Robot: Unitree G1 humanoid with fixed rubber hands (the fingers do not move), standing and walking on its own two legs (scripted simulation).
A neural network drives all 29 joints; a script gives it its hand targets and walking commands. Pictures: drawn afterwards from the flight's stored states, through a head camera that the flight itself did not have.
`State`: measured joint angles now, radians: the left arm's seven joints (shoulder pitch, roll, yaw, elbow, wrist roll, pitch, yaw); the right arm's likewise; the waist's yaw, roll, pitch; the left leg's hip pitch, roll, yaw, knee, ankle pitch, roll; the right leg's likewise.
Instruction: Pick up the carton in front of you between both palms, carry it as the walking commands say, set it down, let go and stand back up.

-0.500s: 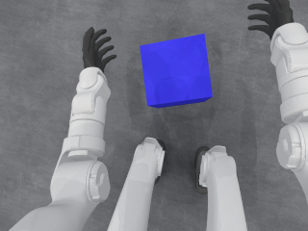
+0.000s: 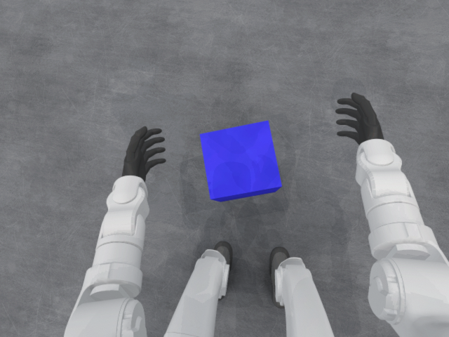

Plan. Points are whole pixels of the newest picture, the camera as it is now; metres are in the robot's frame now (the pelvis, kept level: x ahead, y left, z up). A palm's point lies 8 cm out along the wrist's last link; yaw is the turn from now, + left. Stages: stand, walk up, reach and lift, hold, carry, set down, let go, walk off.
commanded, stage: let go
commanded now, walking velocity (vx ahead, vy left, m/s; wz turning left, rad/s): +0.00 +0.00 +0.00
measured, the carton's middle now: (241, 166) +0.46 +0.06 -0.56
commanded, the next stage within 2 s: stand in 1.12 s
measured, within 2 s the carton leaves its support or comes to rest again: neither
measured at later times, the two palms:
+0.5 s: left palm (65, 255) +0.24 +0.25 +0.02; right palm (425, 232) +0.30 -0.20 -0.01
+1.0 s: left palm (60, 265) +0.23 +0.24 +0.03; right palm out of the picture +0.22 -0.22 +0.02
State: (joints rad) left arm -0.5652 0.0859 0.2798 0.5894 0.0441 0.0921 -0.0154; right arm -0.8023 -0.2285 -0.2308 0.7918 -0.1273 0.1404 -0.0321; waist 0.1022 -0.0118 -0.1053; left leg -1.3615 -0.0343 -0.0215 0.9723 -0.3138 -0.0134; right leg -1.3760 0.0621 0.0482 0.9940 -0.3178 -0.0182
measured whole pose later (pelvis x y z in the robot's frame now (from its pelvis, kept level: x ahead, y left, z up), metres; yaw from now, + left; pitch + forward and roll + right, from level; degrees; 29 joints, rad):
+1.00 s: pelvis +0.06 +0.01 +0.09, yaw +1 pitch -5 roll +0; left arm 0.20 0.21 0.02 0.38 0.02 0.21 -0.03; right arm 0.24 -0.22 -0.03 0.45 0.01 0.10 0.04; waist 0.00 0.01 0.09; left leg -0.11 -0.04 -0.06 0.49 -0.29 0.01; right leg -0.09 0.04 0.03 0.47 -0.29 -0.02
